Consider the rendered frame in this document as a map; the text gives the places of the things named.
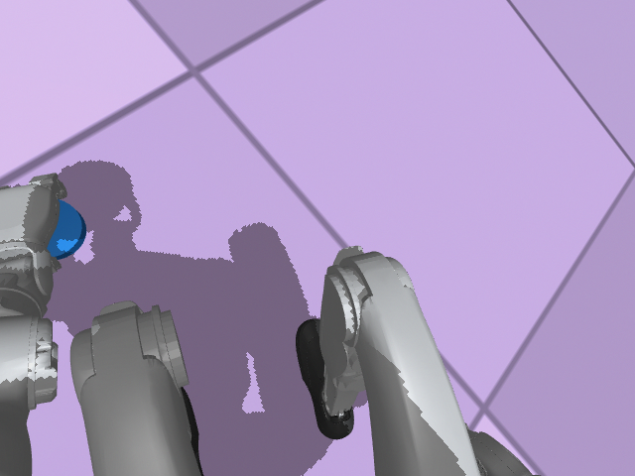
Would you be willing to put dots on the left robot hand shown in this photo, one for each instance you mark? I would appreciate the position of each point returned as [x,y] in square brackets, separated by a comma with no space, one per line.
[30,213]

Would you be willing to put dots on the tin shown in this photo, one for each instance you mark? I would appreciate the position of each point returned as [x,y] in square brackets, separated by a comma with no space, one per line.
[69,234]

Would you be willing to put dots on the right robot foot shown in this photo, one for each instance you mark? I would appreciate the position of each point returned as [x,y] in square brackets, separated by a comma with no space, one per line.
[312,369]

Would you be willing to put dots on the left robot foot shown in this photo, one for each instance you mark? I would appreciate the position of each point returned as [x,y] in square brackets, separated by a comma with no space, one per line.
[193,428]

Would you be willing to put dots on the left robot arm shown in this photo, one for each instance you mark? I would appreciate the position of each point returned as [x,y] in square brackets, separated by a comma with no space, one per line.
[28,355]

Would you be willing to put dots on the right robot hand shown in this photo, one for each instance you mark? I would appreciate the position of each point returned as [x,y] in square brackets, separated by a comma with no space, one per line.
[493,459]

